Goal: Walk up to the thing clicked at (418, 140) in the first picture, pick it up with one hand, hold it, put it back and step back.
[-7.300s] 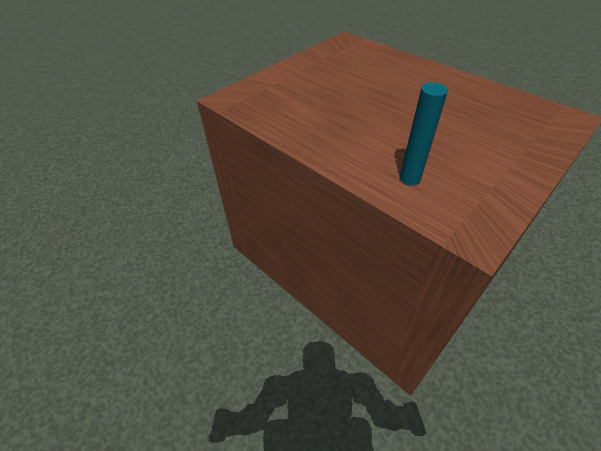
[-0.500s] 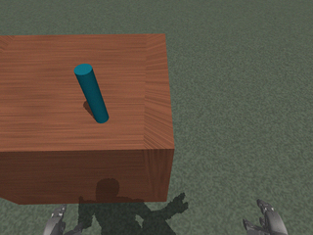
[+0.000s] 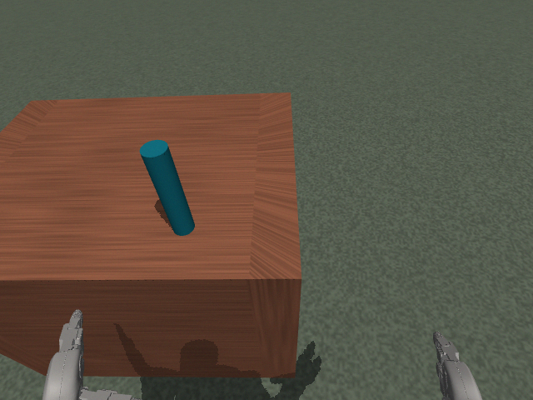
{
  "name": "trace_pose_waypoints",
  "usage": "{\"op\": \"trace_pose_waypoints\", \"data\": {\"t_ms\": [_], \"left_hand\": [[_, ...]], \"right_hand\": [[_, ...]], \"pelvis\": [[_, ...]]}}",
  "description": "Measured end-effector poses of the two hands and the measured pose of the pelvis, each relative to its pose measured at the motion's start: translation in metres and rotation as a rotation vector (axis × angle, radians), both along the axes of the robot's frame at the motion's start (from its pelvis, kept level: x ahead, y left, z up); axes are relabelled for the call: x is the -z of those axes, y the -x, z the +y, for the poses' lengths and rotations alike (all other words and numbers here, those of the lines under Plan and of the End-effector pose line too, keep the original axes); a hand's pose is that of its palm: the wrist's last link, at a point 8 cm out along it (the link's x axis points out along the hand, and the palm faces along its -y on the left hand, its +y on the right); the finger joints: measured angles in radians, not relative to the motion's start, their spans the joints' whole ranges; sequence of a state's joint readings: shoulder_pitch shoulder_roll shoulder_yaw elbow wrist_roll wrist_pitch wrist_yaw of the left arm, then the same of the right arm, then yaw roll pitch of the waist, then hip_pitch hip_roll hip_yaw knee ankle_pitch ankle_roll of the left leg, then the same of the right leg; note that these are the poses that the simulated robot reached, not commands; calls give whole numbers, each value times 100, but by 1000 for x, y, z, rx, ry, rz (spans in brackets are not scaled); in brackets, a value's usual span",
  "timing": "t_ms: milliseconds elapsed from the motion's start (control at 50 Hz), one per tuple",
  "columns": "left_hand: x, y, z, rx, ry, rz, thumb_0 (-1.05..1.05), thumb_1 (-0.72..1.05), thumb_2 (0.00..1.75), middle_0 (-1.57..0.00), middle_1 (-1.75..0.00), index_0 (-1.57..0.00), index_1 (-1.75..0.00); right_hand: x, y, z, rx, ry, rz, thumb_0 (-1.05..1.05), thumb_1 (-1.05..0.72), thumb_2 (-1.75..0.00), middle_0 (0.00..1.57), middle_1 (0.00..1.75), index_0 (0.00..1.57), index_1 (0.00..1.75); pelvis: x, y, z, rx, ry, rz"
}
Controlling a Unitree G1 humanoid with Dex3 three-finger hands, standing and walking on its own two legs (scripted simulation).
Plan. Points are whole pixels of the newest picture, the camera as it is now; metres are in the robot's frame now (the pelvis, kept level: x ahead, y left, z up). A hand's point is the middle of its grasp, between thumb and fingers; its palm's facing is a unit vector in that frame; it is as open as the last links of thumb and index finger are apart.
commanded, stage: rise first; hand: left
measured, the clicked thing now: (170, 192) +0.48 +0.21 +0.03
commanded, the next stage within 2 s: go down in 1.02 s
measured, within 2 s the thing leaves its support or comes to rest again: neither
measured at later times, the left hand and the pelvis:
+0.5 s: hand (92, 371) +0.17 +0.25 +0.04, palm faces +0.29 -0.89 -0.36, open 17.6 cm; pelvis -0.01 +0.00 +0.00, yaw +1 degrees
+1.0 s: hand (82, 366) +0.16 +0.24 +0.07, palm faces +0.28 -0.88 -0.38, open 17.7 cm; pelvis -0.02 +0.00 +0.00, yaw +1 degrees
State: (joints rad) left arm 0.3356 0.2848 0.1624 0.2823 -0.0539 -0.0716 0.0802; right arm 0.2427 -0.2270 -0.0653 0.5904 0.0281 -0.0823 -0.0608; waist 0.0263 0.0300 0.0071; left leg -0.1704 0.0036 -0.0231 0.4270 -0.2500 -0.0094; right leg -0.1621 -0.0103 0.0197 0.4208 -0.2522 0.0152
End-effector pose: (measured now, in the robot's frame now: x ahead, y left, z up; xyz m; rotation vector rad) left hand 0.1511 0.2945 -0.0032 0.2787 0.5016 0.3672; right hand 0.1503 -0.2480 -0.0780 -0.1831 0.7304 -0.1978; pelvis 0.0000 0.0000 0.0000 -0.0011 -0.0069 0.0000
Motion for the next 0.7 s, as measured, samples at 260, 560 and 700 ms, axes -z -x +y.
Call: {"op": "trace_pose_waypoints", "data": {"t_ms": [260,560,700], "left_hand": [[-36,5,-4,43,-46,-128,-1,-52,2,-4,-3,-3,-4],[-66,21,-6,82,-96,-244,-1,-55,4,-4,-3,-3,-5],[-76,23,-7,104,-117,-290,-2,-56,5,-5,-3,-3,-5]], "right_hand": [[6,10,-11,16,5,35,-1,53,-2,5,5,6,5],[4,15,-12,14,0,13,-1,53,-3,5,5,6,5],[6,18,-8,8,-5,12,-1,52,-3,5,5,6,5]], "pelvis": [[0,3,-4,-5,-3,-28],[0,13,-4,-12,-4,-46],[0,16,-3,-14,-3,-49]]}}
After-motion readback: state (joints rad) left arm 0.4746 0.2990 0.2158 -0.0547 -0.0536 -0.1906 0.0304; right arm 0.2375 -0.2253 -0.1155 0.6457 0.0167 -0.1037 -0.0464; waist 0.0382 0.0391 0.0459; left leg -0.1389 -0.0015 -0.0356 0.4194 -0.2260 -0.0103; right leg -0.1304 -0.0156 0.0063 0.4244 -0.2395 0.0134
